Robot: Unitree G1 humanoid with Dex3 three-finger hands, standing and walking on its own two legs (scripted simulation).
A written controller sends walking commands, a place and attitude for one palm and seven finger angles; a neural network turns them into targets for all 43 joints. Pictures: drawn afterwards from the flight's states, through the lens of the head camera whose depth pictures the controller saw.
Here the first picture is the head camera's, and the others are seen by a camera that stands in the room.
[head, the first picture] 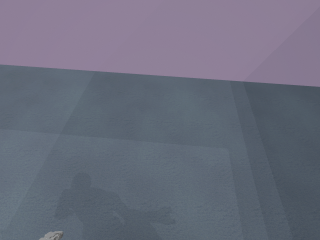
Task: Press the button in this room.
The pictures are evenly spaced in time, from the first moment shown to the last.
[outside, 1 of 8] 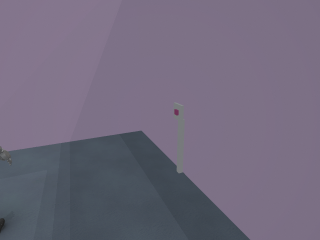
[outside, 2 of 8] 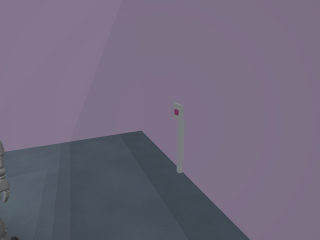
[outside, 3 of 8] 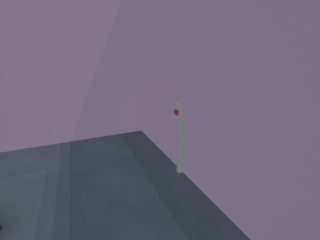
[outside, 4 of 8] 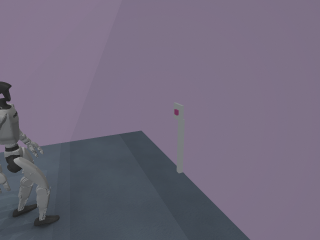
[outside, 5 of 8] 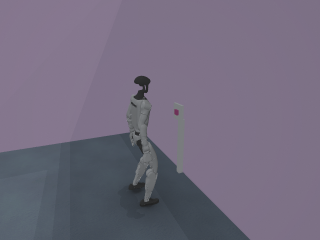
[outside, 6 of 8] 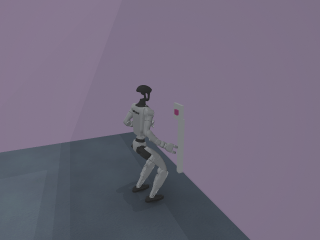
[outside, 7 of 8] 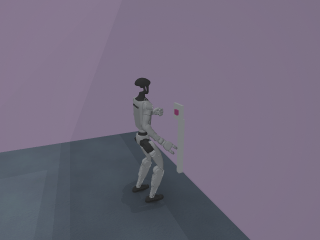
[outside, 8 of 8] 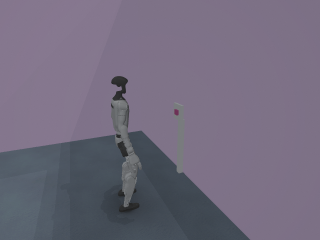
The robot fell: no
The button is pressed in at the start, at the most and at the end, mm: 0 13 0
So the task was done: yes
